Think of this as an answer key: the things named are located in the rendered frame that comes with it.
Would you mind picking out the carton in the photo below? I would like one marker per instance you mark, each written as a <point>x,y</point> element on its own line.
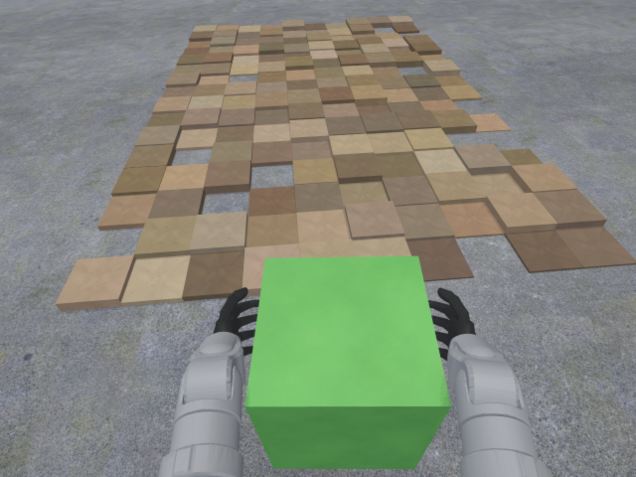
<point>345,370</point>

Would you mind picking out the right robot hand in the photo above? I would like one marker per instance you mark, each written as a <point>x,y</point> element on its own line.
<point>459,322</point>

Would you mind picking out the robot right forearm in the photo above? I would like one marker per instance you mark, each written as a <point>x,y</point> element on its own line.
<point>496,433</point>

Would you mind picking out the left robot hand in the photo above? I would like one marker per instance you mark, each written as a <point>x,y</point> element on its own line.
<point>229,321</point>

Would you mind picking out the robot left forearm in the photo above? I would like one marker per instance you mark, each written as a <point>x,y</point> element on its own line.
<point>205,438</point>

